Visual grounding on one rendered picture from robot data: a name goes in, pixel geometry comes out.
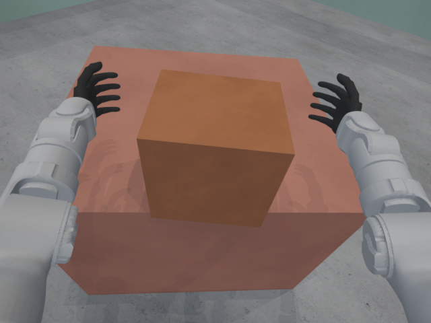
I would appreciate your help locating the robot right upper arm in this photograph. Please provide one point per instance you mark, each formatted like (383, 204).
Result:
(397, 246)

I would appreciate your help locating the left robot forearm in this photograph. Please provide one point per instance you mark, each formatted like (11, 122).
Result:
(56, 154)

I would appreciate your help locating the right robot hand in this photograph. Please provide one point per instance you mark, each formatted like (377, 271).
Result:
(348, 102)

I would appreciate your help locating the pedestal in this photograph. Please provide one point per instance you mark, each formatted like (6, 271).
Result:
(120, 249)

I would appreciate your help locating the left robot hand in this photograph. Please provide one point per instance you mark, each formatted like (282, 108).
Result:
(86, 88)

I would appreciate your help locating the robot left upper arm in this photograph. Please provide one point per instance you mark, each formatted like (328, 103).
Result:
(35, 234)

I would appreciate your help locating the carton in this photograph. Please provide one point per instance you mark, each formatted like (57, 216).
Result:
(214, 149)

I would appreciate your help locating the right robot forearm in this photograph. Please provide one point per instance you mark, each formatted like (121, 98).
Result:
(386, 185)

